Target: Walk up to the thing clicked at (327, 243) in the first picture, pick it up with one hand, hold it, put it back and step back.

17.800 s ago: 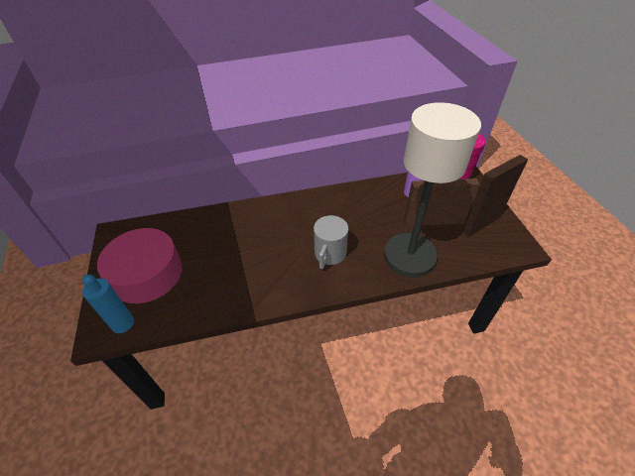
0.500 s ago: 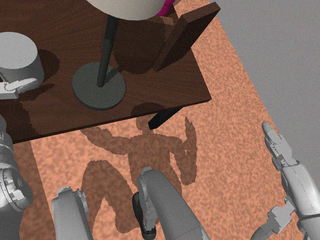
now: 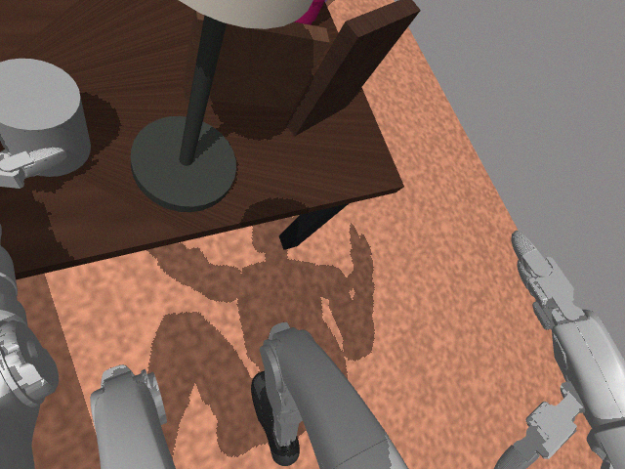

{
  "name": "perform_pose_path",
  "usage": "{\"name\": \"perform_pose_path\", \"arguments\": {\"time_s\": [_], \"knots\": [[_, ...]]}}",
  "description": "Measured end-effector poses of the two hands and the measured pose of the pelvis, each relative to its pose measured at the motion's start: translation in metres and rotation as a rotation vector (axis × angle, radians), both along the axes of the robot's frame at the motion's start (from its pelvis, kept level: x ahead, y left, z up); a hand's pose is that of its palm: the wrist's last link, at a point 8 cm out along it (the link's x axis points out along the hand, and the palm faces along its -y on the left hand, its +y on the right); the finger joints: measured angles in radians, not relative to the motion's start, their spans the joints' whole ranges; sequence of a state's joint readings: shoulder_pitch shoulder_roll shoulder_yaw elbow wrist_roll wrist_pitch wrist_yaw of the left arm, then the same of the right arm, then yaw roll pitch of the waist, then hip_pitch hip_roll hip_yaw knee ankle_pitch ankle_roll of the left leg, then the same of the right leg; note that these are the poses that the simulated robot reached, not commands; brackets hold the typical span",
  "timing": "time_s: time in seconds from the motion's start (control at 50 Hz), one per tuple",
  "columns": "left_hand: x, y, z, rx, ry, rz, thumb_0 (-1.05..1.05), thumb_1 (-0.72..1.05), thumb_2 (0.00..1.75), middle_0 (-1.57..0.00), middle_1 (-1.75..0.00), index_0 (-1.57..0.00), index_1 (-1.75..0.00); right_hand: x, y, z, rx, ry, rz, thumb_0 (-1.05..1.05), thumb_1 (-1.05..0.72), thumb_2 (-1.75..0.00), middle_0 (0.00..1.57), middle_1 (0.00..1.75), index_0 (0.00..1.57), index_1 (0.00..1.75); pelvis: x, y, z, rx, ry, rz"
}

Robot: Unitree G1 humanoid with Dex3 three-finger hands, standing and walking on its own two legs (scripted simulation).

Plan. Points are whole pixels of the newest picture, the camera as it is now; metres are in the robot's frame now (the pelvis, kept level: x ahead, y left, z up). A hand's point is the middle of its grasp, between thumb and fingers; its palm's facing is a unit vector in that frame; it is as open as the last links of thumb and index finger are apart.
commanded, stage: settle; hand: left
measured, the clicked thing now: (26, 129) +0.56 +0.19 -0.07
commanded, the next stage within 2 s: lift in 0.78 s
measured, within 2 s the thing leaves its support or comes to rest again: leaves its support in 0.04 s
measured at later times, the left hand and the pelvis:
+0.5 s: hand out of the picture +0.56 +0.21 +0.01, palm faces +0.26 -0.97 -0.01, open 11.0 cm; pelvis +0.01 +0.00 +0.04, yaw +1 degrees
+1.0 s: hand out of the picture +0.55 +0.20 +0.04, palm faces +0.26 -0.97 +0.00, open 11.0 cm; pelvis +0.02 -0.01 +0.06, yaw +1 degrees
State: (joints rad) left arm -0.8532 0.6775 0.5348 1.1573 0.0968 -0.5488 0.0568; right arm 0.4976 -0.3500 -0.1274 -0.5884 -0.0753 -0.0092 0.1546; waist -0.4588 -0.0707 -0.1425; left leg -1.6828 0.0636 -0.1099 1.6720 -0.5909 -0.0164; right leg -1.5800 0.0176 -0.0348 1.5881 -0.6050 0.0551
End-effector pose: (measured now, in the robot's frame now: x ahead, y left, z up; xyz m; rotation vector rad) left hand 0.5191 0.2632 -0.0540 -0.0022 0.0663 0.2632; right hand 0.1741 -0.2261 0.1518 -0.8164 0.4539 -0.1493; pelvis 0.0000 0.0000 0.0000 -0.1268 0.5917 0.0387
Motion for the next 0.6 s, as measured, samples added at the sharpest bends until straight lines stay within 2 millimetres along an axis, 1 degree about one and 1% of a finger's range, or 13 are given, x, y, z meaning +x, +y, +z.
{"name": "perform_pose_path", "arguments": {"time_s": [0.08, 0.14, 0.22, 0.34, 0.6], "knots": [[-0.001, -0.007, 0.008, -0.007, 0.012, -0.012, -0.02, -0.51, 0.67, -0.82, -0.96, -0.83, -0.96, 0.0, -0.003, 0.007, 0.003, -0.015, -0.02, -0.01, 0.51, -0.05, 0.06, 0.05, 0.07, 0.05, 0.003, 0.0, 0.008, 0.002, -0.011, 0.001], [0.001, -0.01, 0.02, -0.015, 0.009, -0.013, -0.02, -0.52, 0.68, -0.81, -0.97, -0.83, -0.97, 0.0, -0.006, 0.01, 0.015, -0.025, -0.038, -0.01, 0.51, -0.05, 0.06, 0.05, 0.07, 0.05, 0.005, 0.001, 0.014, 0.003, -0.019, 0.001], [0.005, -0.012, 0.038, -0.008, 0.001, -0.016, -0.02, -0.53, 0.69, -0.81, -0.99, -0.83, -0.99, 0.0, -0.009, 0.008, 0.048, -0.03, -0.06, -0.01, 0.51, -0.05, 0.06, 0.05, 0.06, 0.05, 0.008, 0.001, 0.021, 0.004, -0.03, 0.002], [0.009, -0.01, 0.059, 0.0, 0.002, -0.011, -0.02, -0.54, 0.71, -0.81, -1.01, -0.83, -1.02, 0.002, -0.011, 0.002, 0.112, -0.026, -0.078, -0.01, 0.52, -0.05, 0.06, 0.05, 0.06, 0.05, 0.012, 0.002, 0.03, 0.01, -0.038, 0.0], [0.003, -0.007, 0.072, 0.001, 0.003, -0.003, -0.02, -0.6, 0.76, -0.83, -1.07, -0.84, -1.08, 0.008, -0.018, -0.01, 0.164, 0.021, -0.093, -0.01, 0.52, -0.05, 0.06, 0.05, 0.06, 0.05, 0.016, -0.001, 0.043, 0.023, -0.045, 0.002]]}}
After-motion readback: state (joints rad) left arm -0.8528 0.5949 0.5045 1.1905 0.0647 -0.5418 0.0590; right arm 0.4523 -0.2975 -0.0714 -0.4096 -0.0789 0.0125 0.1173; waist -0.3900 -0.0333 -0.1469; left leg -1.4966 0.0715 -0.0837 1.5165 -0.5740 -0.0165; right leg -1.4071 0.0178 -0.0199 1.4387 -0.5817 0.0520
